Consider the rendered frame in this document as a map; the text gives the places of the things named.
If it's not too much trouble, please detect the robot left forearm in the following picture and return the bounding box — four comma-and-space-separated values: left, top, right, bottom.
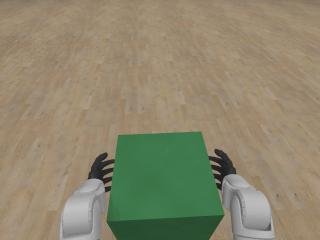
59, 178, 107, 240

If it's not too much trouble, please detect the robot right hand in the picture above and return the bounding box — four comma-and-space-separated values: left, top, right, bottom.
208, 149, 237, 191

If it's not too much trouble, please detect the robot right forearm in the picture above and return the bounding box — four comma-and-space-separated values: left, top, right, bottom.
221, 174, 275, 240

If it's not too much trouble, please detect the carton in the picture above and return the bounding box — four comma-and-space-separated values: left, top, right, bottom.
106, 131, 225, 240

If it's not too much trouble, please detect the robot left hand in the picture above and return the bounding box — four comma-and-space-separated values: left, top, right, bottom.
87, 152, 115, 192

